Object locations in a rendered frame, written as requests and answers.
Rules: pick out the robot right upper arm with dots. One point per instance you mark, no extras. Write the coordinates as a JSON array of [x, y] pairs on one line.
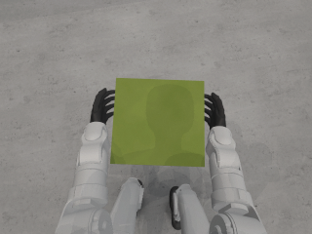
[[228, 223]]

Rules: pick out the left robot thigh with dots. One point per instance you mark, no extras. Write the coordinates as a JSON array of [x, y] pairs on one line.
[[124, 211]]

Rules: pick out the carton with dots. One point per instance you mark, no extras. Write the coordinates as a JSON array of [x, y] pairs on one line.
[[158, 122]]

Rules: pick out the left robot hand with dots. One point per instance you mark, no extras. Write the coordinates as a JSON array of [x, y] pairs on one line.
[[100, 107]]

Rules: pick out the left robot forearm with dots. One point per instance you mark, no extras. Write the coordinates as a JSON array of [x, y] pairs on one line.
[[90, 176]]

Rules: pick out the right robot forearm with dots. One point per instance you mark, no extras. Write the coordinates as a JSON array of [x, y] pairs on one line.
[[229, 190]]

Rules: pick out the robot right shin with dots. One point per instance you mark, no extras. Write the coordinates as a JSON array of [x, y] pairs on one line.
[[183, 186]]

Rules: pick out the robot left upper arm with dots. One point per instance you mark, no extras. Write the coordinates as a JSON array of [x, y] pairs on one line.
[[91, 221]]

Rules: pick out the right robot hand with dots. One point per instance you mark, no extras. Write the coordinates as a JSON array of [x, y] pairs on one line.
[[216, 114]]

